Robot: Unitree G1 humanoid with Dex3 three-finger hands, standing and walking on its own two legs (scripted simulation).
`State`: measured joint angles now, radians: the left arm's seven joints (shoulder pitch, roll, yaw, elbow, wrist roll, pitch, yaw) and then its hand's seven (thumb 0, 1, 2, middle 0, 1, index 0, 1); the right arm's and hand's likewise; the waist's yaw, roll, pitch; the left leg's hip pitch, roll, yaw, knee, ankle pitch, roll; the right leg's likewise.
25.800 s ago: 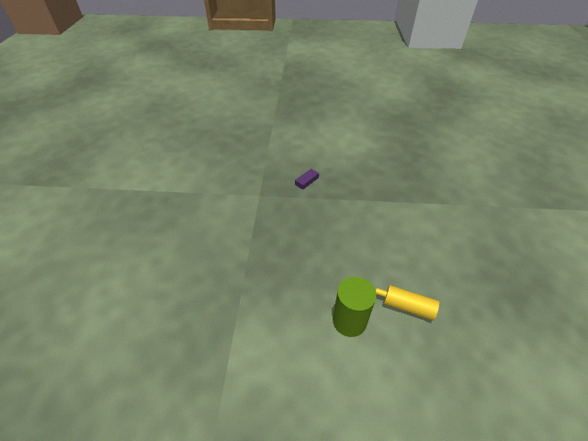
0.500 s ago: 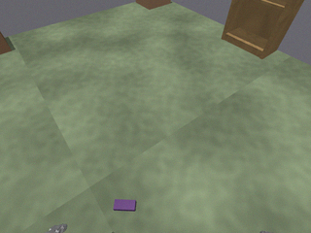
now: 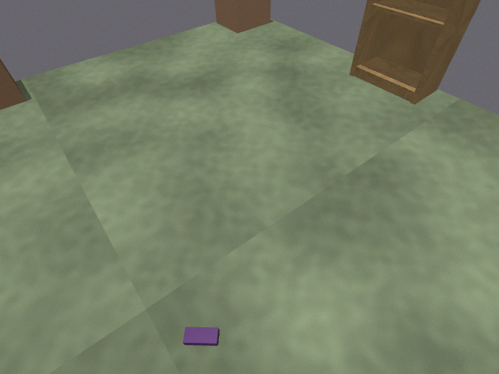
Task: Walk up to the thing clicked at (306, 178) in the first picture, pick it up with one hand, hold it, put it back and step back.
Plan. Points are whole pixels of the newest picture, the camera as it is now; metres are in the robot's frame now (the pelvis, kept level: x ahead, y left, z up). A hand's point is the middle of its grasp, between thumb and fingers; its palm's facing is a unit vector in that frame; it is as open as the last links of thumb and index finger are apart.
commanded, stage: walk up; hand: left
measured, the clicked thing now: (201, 336) +0.40 +0.23 -0.76
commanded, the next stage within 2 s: none
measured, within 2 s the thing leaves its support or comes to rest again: neither
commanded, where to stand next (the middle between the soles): +0.00 +0.00 m, yaw -1 degrees
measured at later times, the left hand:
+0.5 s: hand out of the picture +0.11 +0.25 -0.15, palm faces -0.02 -0.94 -0.34, open 7.4 cm
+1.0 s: hand out of the picture +0.08 +0.30 -0.18, palm faces -0.07 -0.91 -0.40, open 7.4 cm
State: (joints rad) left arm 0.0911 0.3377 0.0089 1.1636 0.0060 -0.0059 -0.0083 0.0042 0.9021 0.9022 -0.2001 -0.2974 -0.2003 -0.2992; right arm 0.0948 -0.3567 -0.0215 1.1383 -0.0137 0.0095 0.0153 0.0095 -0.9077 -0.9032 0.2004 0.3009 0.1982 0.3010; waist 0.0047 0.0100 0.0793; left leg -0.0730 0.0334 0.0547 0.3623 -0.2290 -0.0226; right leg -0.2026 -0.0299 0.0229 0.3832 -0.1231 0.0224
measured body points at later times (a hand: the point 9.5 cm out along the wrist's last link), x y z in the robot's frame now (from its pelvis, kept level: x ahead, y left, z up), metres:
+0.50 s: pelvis +0.01 +0.01 +0.00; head +0.02 +0.00 +0.45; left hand +0.11 +0.30 -0.13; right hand +0.09 -0.30 -0.13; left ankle -0.02 +0.13 -0.74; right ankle +0.06 -0.13 -0.74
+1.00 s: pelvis -0.05 +0.04 -0.02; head +0.03 +0.04 +0.42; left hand +0.09 +0.35 -0.15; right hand +0.04 -0.30 -0.14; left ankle -0.08 +0.15 -0.74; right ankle +0.06 -0.13 -0.74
